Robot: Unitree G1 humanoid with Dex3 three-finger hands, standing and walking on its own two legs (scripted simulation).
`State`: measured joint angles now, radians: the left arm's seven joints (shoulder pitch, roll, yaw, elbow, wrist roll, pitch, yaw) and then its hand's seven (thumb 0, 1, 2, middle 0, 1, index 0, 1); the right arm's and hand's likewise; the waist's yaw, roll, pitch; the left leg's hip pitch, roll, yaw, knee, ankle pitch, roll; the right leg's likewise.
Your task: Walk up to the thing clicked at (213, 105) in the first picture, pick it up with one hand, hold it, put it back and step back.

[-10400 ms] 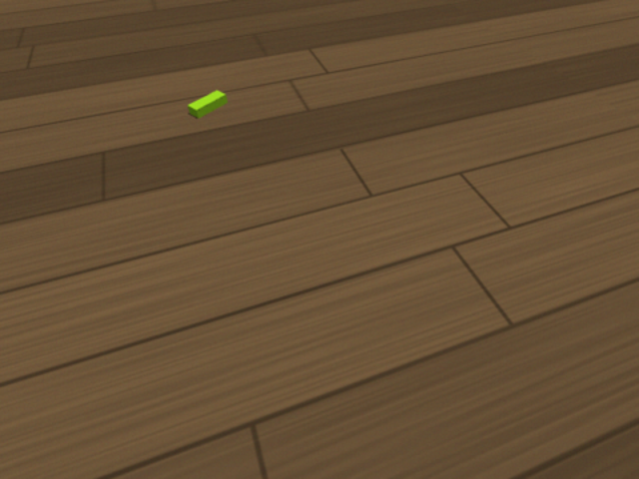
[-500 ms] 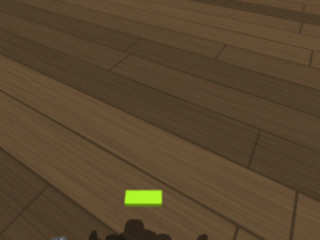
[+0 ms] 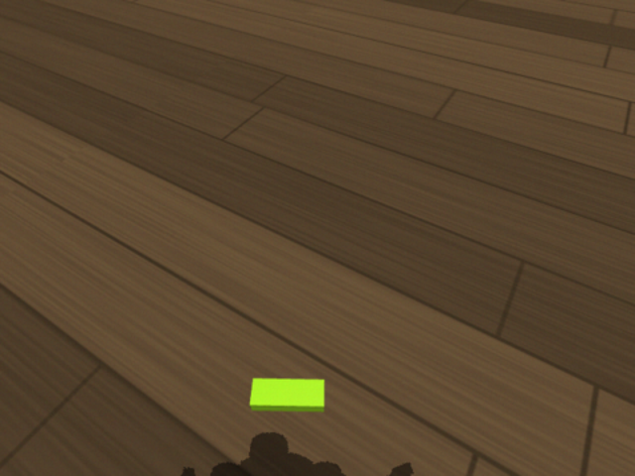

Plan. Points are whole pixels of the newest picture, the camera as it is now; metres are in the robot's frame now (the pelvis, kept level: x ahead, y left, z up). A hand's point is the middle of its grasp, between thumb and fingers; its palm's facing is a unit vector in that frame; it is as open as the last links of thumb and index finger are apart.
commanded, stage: stand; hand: left
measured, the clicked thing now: (288, 395) +0.47 +0.11 -0.76
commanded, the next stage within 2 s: walk up in 1.30 s
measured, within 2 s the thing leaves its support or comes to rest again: neither
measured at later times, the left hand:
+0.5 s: hand out of the picture +0.08 +0.25 -0.15, palm faces -0.01 -0.94 -0.34, open 7.4 cm
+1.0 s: hand out of the picture +0.07 +0.25 -0.15, palm faces -0.01 -0.94 -0.35, open 7.4 cm
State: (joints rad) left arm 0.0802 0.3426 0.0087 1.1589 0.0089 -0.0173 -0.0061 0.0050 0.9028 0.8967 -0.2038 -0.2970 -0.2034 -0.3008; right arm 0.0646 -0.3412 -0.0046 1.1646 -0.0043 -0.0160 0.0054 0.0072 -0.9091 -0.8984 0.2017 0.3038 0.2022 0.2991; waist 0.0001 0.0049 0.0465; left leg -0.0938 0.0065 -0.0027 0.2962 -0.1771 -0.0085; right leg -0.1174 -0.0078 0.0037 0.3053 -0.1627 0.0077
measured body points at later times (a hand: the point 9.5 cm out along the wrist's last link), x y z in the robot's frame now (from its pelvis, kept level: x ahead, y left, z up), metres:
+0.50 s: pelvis +0.00 +0.00 +0.00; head +0.01 -0.01 +0.45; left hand +0.08 +0.30 -0.13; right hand +0.08 -0.30 -0.14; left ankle -0.01 +0.12 -0.75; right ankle +0.00 -0.12 -0.75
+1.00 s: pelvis +0.00 -0.01 +0.00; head +0.01 -0.01 +0.45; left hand +0.08 +0.30 -0.13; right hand +0.08 -0.31 -0.14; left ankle -0.01 +0.12 -0.75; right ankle +0.00 -0.12 -0.75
